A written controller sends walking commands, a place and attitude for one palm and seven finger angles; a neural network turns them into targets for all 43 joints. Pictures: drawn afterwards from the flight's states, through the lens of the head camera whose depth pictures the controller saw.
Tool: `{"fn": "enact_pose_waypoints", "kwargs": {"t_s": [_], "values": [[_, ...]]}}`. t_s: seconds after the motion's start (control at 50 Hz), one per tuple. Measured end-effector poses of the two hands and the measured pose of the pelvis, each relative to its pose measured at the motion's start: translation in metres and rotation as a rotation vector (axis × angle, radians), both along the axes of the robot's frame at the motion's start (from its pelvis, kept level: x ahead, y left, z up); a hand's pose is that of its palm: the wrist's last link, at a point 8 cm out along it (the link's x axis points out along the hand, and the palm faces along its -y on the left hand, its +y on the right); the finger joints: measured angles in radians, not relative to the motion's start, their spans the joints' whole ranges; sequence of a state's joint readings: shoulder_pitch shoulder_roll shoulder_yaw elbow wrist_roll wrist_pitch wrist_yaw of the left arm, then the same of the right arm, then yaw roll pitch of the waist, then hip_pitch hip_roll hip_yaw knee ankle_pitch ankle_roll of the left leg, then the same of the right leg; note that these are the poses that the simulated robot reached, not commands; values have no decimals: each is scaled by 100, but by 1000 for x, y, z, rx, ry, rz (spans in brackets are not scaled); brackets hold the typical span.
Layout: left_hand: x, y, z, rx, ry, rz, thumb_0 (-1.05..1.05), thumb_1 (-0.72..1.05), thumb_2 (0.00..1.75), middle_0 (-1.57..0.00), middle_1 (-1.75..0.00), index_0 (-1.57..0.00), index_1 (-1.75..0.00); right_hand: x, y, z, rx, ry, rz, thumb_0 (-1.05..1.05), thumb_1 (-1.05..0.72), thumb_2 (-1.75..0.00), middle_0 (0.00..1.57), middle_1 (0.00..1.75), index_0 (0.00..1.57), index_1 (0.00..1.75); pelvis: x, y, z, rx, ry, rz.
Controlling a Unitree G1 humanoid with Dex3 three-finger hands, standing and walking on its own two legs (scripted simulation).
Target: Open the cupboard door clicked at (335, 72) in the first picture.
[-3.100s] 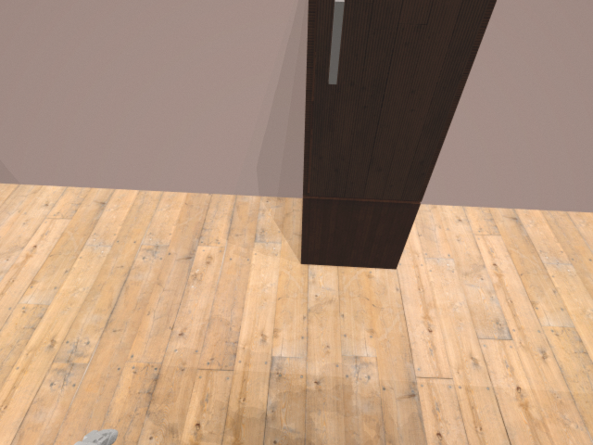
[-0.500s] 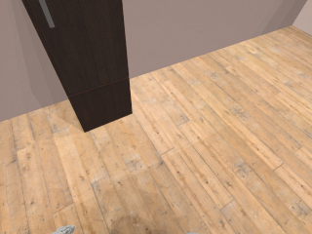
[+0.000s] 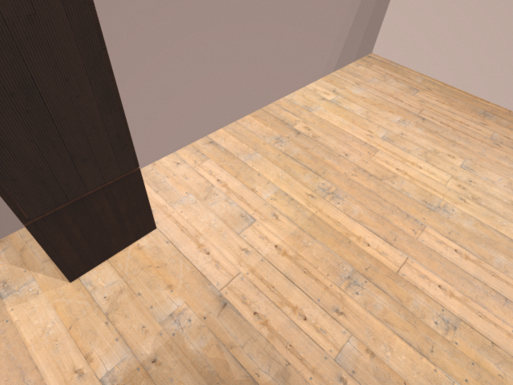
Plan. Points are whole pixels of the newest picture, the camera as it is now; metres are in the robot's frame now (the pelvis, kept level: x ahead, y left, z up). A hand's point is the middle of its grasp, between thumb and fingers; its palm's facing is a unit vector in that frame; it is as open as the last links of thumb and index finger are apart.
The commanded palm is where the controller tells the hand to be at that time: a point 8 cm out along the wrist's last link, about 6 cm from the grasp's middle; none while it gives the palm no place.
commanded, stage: walk to a spot facing it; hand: left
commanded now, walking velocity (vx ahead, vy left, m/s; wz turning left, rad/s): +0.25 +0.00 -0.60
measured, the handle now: out of the picture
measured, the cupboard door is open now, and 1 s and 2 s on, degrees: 0 0 0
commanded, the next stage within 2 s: turn to face it in 0.46 s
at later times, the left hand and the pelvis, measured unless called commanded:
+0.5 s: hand (214, 300) +0.31 +0.10 -0.16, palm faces -0.31 -0.92 -0.22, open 7.4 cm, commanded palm none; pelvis +0.12 -0.03 -0.01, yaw -17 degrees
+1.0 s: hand (186, 307) +0.29 +0.16 -0.16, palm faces -0.18 -0.97 -0.18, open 7.4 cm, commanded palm none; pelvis +0.19 -0.01 +0.01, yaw -13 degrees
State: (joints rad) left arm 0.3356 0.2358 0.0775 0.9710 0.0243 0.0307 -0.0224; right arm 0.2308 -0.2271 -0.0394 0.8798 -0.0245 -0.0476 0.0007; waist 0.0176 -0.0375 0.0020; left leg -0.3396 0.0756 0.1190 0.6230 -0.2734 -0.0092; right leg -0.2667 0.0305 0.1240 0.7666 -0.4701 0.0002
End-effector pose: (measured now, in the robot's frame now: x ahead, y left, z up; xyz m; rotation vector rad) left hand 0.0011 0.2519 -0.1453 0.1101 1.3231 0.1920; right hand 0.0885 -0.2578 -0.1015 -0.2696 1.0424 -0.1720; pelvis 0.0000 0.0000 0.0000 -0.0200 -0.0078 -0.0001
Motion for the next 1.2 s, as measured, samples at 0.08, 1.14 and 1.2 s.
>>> {"fn": "enact_pose_waypoints", "kwargs": {"t_s": [0.08, 1.14, 1.2], "values": [[42, 14, 8, -9, -1, -62, 1, 91, 90, -20, -30, -20, -30, -18, 19, 5, 18, 47, -79, 0, -91, -90, 20, 30, 20, 30, 21, 9, 11, -9, -7, -56], [272, -26, 24, 67, -21, -205, 1, 91, 90, -20, -30, -19, -30, 72, -5, -13, 95, 259, -287, 0, -92, -90, 20, 30, 21, 30, 179, -21, 17, -6, 40, -162], [271, -32, 30, 89, -58, -181, 1, 91, 90, -20, -30, -19, -30, 71, -19, -20, 97, 271, -259, 0, -91, -90, 20, 30, 21, 30, 171, -30, 15, -1, 42, -119]]}}
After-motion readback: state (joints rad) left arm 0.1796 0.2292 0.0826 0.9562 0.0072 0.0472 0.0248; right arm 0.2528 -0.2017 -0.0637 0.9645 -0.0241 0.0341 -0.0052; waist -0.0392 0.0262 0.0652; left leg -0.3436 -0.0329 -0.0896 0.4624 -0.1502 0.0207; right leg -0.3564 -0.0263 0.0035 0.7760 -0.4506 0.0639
